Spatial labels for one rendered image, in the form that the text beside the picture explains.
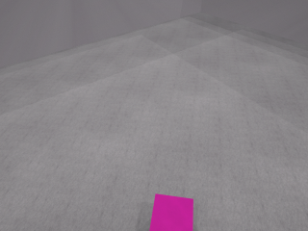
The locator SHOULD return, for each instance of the carton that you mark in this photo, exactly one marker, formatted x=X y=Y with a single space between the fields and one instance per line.
x=172 y=213

